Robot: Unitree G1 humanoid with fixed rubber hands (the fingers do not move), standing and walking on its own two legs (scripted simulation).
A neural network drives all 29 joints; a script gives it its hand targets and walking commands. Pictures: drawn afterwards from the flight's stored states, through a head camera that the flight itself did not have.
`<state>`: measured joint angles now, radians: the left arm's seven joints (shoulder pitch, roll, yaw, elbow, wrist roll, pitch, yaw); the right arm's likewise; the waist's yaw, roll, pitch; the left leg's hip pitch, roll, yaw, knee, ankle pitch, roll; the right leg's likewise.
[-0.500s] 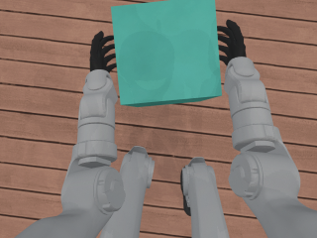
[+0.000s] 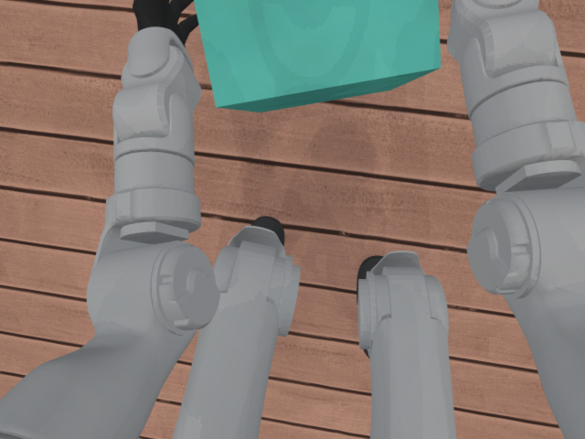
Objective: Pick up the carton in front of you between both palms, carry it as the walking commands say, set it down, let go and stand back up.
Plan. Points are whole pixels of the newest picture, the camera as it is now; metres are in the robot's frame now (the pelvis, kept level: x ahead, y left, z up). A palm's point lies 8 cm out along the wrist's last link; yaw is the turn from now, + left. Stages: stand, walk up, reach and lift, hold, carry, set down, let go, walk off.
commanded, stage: set down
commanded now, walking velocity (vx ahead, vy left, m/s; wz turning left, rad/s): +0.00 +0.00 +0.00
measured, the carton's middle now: (312, 9) +0.57 +0.07 -0.26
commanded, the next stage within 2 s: none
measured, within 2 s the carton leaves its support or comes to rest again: rests again in 0.36 s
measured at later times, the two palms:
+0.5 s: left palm (173, 37) +0.51 +0.21 -0.20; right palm out of the picture +0.59 -0.08 -0.21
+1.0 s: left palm (170, 36) +0.51 +0.22 -0.21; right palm out of the picture +0.59 -0.08 -0.22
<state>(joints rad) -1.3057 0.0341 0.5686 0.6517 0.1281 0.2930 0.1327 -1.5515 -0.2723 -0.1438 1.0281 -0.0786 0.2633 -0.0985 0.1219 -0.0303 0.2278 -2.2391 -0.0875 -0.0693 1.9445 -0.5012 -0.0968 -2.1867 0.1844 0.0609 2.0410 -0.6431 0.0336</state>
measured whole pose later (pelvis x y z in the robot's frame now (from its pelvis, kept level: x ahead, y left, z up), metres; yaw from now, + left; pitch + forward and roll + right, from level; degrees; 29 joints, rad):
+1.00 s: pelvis +0.00 -0.01 -0.05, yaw +1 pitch +37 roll +5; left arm -1.42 0.14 0.64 0.88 0.14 0.23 -0.03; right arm -1.67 -0.29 -0.21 1.16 -0.19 0.21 0.00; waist 0.14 0.01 0.41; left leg -2.22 -0.05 -0.02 2.13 -0.57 -0.10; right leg -2.19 0.14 0.04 2.25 -0.70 -0.02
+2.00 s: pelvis -0.01 +0.01 +0.04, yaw +1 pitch +44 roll +2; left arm -1.36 0.18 0.38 0.82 -0.10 0.23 0.17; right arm -1.66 -0.53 -0.02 1.19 0.06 0.24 0.02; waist 0.18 -0.02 0.17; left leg -2.12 -0.03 0.00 1.80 -0.45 -0.03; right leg -2.08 0.05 0.02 1.90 -0.59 -0.01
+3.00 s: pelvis +0.06 +0.03 +0.29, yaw -3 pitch +33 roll -1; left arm -0.46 0.18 0.22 0.56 0.06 0.13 -0.11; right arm -0.62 -0.15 -0.24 0.63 -0.13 0.15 -0.07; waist 0.11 0.01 -0.03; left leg -1.14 -0.02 -0.01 0.79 -0.23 0.02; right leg -1.08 0.05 0.08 0.80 -0.30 0.02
